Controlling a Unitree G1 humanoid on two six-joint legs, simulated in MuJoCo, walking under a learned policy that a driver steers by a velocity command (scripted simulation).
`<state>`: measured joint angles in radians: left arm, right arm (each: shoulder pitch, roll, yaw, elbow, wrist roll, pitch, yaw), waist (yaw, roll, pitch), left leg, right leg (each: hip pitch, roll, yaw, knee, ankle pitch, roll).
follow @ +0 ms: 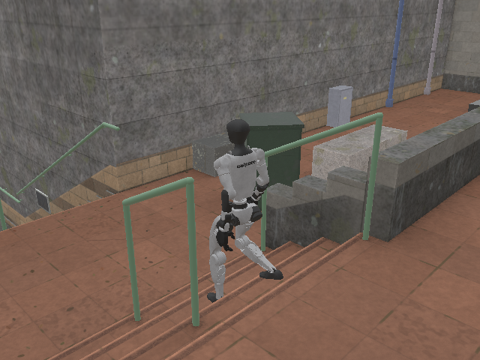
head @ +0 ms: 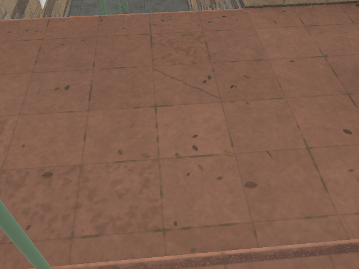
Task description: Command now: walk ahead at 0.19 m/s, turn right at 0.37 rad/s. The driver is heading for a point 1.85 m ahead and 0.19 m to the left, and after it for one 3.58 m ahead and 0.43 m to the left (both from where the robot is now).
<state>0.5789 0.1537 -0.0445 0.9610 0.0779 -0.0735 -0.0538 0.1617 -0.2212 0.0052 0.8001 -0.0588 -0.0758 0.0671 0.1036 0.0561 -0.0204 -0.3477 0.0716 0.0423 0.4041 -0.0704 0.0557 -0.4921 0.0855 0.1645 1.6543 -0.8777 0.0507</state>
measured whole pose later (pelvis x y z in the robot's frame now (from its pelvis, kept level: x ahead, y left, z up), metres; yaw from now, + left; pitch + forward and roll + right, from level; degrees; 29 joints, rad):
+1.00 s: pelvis +0.08 +0.02 -0.01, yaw -3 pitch -3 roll +0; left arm 0.22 0.15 0.02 1.05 0.02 0.00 0.03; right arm 0.28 -0.15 -0.02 1.07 0.00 -0.01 -0.01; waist -0.01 -0.01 0.03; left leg -0.16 0.02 0.14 0.49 -0.28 0.04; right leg -0.16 -0.06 -0.04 0.46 -0.25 0.04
